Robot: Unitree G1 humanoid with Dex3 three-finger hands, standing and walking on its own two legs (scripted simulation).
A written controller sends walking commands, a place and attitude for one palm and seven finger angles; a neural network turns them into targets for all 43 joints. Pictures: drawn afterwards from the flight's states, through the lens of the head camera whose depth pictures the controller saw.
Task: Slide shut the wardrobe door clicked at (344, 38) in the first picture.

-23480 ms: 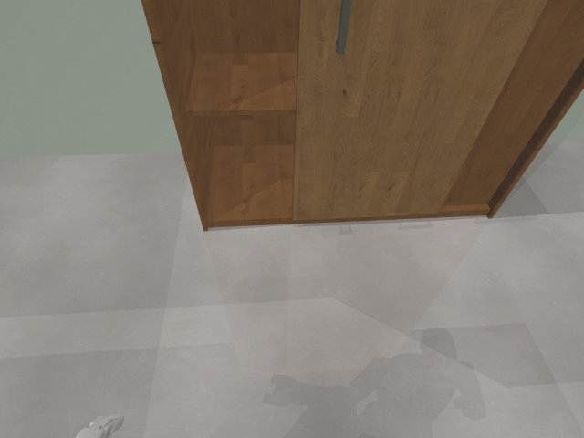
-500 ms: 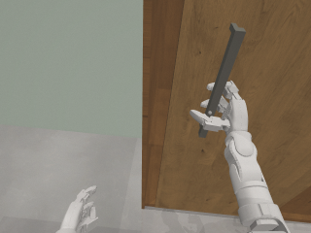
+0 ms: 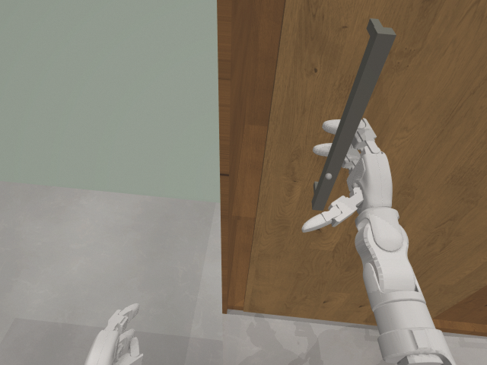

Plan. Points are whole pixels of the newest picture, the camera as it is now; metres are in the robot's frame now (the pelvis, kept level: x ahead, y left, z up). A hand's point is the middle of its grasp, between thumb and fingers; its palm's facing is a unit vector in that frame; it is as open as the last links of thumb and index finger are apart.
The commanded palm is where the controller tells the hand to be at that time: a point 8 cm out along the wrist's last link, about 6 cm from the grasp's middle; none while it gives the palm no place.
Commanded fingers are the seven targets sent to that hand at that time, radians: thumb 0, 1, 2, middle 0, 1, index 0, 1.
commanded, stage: slip the hand off the handle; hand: right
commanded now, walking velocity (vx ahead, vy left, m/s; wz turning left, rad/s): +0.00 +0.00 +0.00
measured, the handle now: (340, 133) +0.41 -0.11 +0.20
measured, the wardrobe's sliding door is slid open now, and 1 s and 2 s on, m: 0.06 0.06 0.06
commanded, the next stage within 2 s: draw the hand back to the body in 1.20 s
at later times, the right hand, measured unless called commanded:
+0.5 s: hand (353, 179) +0.36 -0.14 +0.16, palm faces -0.07 +0.99 -0.08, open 14.7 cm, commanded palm +0.34 -0.21 +0.16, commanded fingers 0.00 0.55 -0.20 0.25 1.15 0.25 1.15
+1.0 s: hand (386, 226) +0.28 -0.16 +0.16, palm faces -0.02 +0.99 -0.11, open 14.7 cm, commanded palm +0.25 -0.21 +0.16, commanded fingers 0.00 0.55 -0.20 0.25 1.15 0.25 1.15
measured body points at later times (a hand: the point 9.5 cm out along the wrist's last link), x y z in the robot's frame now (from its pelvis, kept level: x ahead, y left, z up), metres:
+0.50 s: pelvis +0.01 -0.02 +0.00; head +0.01 -0.01 +0.45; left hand +0.17 +0.21 -0.09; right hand +0.36 -0.19 +0.16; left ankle +0.06 +0.12 -0.73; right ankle -0.01 -0.14 -0.73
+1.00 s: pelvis +0.02 -0.01 +0.00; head +0.00 +0.01 +0.45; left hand +0.22 +0.21 -0.07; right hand +0.27 -0.22 +0.16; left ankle +0.06 +0.12 -0.73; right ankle -0.01 -0.14 -0.73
